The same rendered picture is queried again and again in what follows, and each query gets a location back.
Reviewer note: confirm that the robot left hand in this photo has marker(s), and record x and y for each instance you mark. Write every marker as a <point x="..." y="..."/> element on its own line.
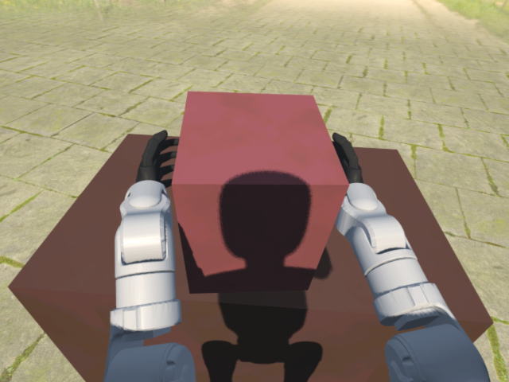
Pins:
<point x="149" y="168"/>

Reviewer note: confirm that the right robot forearm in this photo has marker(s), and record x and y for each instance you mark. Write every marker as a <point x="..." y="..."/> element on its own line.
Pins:
<point x="403" y="296"/>

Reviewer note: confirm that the robot right upper arm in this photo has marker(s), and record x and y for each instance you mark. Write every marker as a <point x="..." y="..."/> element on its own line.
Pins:
<point x="440" y="353"/>

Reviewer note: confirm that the robot left upper arm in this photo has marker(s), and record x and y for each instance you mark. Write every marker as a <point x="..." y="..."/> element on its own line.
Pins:
<point x="169" y="362"/>

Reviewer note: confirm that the robot right hand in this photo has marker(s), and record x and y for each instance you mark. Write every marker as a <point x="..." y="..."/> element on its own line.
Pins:
<point x="348" y="158"/>

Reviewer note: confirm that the left robot forearm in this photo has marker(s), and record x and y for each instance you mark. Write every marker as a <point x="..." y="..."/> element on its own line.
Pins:
<point x="146" y="302"/>

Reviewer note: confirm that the carton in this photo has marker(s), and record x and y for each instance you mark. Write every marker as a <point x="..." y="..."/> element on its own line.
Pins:
<point x="257" y="186"/>

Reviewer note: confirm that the pedestal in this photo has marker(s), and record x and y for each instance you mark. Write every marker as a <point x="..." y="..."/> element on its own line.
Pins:
<point x="328" y="333"/>

